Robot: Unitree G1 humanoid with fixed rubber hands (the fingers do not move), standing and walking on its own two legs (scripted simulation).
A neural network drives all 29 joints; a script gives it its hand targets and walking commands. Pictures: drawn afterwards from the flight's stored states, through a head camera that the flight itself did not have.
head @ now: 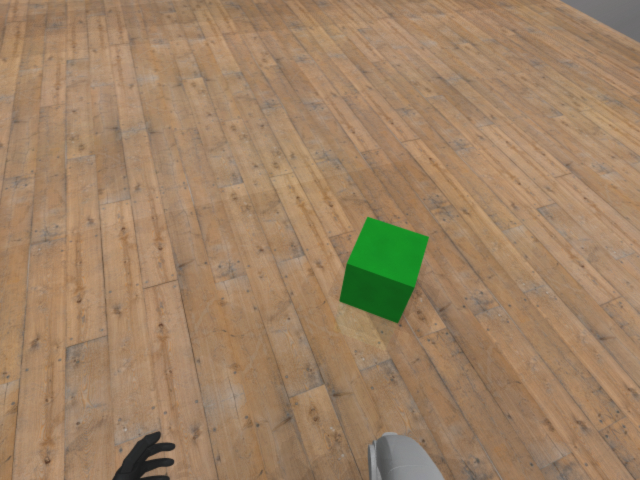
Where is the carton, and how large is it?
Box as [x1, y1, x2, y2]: [339, 217, 428, 322]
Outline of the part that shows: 367,217 347,262 339,300 397,322 414,287 428,237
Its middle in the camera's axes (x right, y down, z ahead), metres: +0.22 +0.11 +1.41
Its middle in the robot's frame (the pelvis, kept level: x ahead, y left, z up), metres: +0.86 -0.29 -0.67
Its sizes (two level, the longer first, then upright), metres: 0.228 0.227 0.241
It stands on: the floor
